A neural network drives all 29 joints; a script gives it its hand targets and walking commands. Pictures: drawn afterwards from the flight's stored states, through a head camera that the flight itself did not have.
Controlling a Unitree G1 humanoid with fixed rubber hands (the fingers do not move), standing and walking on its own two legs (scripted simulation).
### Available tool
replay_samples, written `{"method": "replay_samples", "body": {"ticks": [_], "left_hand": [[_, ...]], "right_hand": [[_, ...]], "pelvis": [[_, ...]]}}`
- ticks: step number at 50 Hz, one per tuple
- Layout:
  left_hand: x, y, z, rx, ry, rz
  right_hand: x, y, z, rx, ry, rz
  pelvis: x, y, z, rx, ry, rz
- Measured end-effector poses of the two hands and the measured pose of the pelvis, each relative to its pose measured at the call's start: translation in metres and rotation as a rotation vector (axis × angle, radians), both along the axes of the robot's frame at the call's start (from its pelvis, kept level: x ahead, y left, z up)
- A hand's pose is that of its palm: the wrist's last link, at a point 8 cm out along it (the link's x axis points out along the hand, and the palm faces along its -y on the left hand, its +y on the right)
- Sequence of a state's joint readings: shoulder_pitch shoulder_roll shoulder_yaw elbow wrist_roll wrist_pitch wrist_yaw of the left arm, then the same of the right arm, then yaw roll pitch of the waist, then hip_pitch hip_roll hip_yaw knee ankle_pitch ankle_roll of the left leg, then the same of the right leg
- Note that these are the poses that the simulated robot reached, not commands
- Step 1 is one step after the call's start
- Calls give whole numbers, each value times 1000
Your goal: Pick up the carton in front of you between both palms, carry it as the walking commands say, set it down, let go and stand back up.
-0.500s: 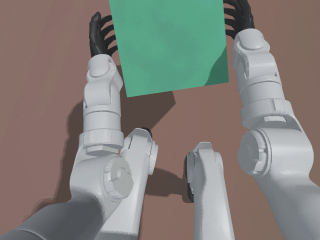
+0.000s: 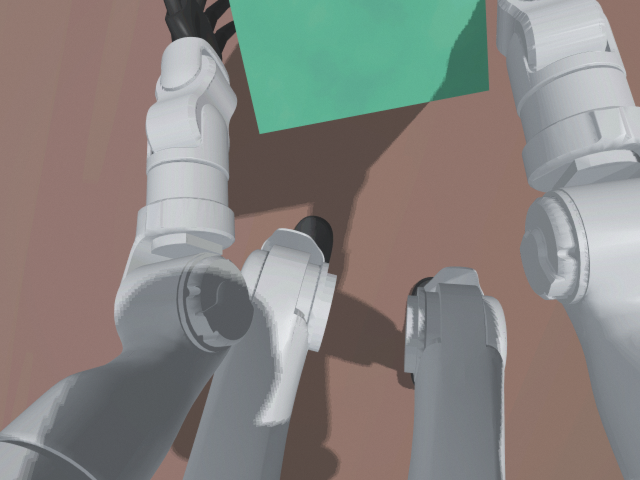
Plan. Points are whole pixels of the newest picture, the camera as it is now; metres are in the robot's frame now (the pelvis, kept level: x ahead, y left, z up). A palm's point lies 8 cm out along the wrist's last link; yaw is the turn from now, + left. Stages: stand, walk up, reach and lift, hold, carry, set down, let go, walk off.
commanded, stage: set down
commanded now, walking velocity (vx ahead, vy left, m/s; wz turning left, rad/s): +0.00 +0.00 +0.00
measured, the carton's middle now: (354, 18) +0.55 +0.08 -0.26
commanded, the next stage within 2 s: none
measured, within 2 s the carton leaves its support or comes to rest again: rests again in 0.60 s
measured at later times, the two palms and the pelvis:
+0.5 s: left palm (200, 44) +0.49 +0.22 -0.17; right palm out of the picture +0.57 -0.08 -0.18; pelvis +0.00 +0.00 -0.01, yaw +0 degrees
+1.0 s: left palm (204, 42) +0.50 +0.22 -0.19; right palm out of the picture +0.57 -0.07 -0.20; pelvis +0.00 +0.00 -0.03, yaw +0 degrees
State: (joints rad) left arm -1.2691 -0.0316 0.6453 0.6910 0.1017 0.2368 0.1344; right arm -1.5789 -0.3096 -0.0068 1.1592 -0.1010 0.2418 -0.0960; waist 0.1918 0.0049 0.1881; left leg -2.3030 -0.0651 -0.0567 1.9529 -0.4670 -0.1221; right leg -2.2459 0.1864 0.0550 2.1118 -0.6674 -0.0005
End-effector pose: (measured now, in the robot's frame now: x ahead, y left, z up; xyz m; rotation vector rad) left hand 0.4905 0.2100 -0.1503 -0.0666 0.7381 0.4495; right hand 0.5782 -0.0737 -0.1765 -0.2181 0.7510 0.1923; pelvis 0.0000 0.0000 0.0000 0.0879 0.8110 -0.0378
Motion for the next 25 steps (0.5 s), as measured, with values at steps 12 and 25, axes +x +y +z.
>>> {"method": "replay_samples", "body": {"ticks": [12,25], "left_hand": [[-5,0,-9,-17,14,-15],[0,6,-16,-10,29,-48]], "right_hand": [[-2,-2,-5,2,17,15],[-4,-3,-8,38,21,29]], "pelvis": [[1,-5,-8,13,-12,-9],[-3,0,-13,8,-43,-12]]}}
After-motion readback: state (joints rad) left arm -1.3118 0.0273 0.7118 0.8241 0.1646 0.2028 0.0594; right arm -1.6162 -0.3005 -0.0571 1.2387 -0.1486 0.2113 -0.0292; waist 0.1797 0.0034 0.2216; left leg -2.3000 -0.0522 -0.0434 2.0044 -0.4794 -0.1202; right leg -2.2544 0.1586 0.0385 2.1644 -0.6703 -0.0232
